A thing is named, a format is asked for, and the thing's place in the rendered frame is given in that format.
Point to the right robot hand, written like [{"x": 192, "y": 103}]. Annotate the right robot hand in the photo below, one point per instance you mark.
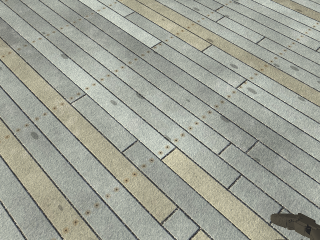
[{"x": 301, "y": 223}]

